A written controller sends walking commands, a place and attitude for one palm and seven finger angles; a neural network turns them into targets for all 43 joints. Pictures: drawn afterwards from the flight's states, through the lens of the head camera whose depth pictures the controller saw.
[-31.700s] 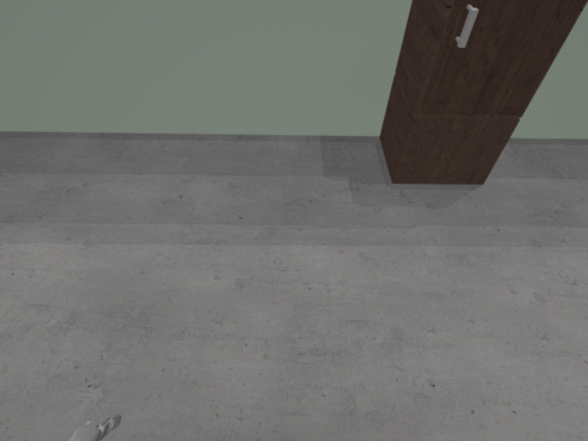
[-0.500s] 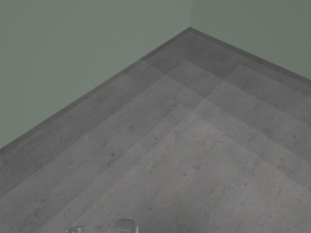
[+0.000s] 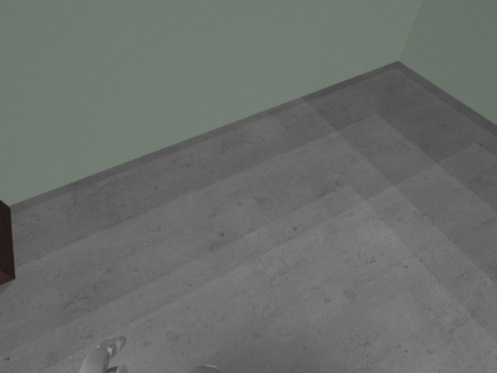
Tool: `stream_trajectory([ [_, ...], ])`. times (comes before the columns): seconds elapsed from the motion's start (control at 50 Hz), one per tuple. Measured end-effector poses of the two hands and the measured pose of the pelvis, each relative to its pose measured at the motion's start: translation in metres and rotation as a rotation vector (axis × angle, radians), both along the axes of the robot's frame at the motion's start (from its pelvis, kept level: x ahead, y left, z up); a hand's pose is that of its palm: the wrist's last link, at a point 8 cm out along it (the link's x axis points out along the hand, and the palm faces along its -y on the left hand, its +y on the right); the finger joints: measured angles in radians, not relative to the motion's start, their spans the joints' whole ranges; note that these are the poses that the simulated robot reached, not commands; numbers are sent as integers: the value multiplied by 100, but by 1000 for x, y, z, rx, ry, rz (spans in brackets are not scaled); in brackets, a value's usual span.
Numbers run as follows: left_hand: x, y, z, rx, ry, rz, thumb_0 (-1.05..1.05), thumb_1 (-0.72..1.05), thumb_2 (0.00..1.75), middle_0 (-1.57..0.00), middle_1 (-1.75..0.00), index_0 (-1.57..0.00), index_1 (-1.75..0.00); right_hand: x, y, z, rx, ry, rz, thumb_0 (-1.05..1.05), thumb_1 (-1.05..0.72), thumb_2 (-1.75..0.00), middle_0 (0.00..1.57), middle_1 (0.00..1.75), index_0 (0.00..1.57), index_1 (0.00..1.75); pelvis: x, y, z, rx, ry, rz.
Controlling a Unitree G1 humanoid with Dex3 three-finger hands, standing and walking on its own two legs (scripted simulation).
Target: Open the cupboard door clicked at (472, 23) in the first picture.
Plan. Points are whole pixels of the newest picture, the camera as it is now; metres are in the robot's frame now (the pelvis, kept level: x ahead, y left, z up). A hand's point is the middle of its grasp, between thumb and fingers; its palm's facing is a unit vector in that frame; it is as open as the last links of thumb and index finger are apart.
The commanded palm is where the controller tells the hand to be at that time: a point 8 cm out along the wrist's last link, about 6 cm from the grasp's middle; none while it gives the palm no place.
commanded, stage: turn to face it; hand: left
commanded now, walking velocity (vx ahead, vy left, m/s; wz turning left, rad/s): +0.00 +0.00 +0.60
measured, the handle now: out of the picture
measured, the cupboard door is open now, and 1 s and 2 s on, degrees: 41 41 41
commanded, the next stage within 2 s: take the last steps up to it in 1.84 s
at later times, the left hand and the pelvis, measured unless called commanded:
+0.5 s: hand out of the picture +0.00 +0.25 -0.17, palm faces +0.34 -0.91 -0.24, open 7.4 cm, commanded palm none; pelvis +0.00 +0.01 +0.01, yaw +18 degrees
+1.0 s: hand out of the picture -0.02 +0.19 -0.16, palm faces +0.58 -0.78 -0.22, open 7.4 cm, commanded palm none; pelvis +0.03 -0.01 +0.01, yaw +37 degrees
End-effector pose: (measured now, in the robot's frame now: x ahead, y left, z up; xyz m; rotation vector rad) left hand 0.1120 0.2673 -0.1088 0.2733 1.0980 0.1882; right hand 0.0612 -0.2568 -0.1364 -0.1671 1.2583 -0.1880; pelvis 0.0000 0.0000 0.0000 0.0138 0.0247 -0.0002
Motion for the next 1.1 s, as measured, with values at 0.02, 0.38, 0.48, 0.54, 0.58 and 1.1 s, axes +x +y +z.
stream_trajectory([
  [0.02,-5,-3,2,5,-1,9,1,91,90,-20,-30,-20,-29,3,-4,-1,3,3,7,1,-90,-89,20,30,21,30,-1,-2,1,-1,-6,15],
  [0.38,-130,3,-40,-123,167,315,1,90,90,-21,-30,-21,-30,115,42,24,-58,-123,331,1,-91,-89,20,30,20,30,-1,15,-5,-3,-15,258],
  [0.48,-138,19,-30,-103,166,378,1,91,90,-20,-30,-20,-29,116,58,32,-61,-99,391,0,-91,-89,20,30,21,30,0,15,5,-21,-5,308],
  [0.54,-133,23,-19,-86,132,401,1,91,90,-20,-30,-20,-29,114,61,30,-50,-71,414,0,-91,-89,20,30,21,30,3,13,10,-29,0,341],
  [0.58,-129,23,-13,-72,110,413,1,91,90,-20,-30,-20,-29,114,60,28,-39,-52,425,0,-91,-89,20,30,21,30,6,9,12,-30,3,362],
  [1.1,-199,-33,-38,-136,139,749,1,91,90,-21,-30,-21,-30,220,121,17,-26,-115,764,1,-91,-89,20,30,20,30,33,2,-6,15,-6,699],
])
